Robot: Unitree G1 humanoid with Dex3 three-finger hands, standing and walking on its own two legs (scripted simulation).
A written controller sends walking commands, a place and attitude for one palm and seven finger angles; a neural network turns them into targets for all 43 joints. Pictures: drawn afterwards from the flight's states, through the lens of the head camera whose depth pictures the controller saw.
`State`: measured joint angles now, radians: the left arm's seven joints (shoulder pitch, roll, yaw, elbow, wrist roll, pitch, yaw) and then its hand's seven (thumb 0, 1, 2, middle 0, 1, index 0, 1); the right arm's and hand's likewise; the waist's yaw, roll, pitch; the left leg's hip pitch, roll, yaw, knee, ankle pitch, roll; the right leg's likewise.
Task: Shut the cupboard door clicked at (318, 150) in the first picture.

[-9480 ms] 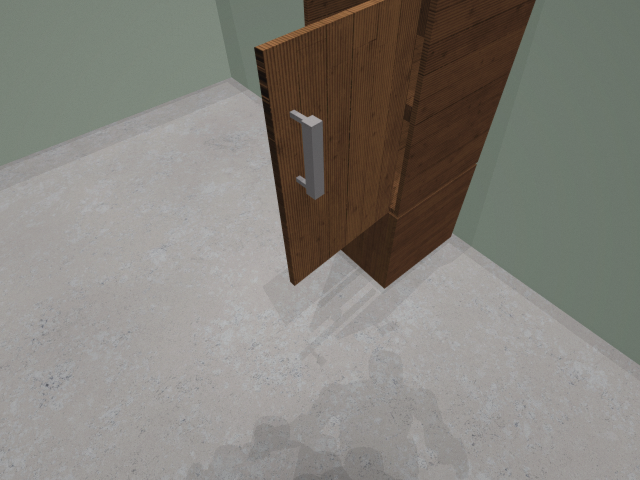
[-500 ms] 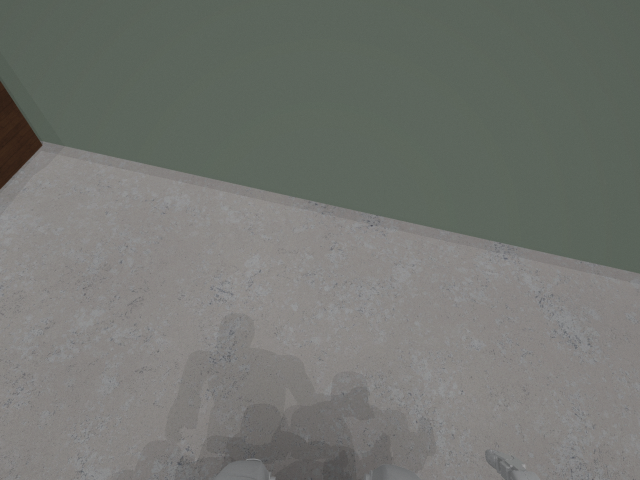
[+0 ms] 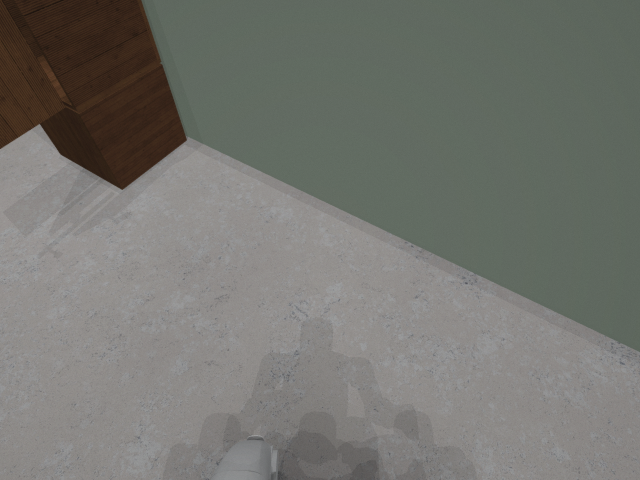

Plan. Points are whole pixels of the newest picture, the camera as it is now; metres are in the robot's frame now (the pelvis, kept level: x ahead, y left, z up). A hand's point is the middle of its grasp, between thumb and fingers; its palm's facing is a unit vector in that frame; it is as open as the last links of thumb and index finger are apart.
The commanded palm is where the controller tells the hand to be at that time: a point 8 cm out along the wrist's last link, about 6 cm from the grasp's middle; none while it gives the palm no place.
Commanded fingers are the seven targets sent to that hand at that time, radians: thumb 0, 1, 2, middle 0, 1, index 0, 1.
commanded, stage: walk to a spot facing it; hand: left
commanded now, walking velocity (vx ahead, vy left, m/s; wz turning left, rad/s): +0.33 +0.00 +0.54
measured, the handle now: out of the picture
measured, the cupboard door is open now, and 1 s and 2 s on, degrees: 94 94 94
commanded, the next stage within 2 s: turn to face it in 1.60 s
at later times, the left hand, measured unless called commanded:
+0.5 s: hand (164, 376) +0.27 +0.26 -0.15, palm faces +0.18 -0.97 -0.17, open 7.4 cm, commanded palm none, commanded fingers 0.00 0.90 0.90 -0.20 -0.30 -0.20 -0.30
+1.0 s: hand (177, 369) +0.29 +0.26 -0.19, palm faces +0.42 -0.89 -0.18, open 7.2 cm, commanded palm none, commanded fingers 0.00 0.90 0.90 -0.20 -0.30 -0.20 -0.30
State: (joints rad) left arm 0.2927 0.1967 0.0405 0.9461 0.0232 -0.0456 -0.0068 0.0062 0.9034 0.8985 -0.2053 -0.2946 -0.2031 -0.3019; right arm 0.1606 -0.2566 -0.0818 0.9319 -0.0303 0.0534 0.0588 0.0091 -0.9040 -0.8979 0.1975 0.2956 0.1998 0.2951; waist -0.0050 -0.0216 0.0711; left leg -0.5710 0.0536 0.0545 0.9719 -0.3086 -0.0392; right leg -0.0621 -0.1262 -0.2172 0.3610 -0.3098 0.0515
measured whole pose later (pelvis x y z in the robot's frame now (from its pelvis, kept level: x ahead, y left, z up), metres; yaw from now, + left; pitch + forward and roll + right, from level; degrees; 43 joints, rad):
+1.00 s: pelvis +0.41 +0.10 -0.01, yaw +22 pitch +0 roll -2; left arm 0.38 0.21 0.04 1.11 0.02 -0.07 0.00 -0.01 0.93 0.90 -0.20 -0.29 -0.20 -0.30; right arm 0.15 -0.19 -0.06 1.00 -0.03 -0.01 0.05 0.01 -0.91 -0.90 0.19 0.29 0.20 0.29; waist 0.03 -0.02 0.05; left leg -0.52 0.07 0.10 0.69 -0.22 0.01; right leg 0.04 -0.09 -0.27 0.35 -0.35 0.06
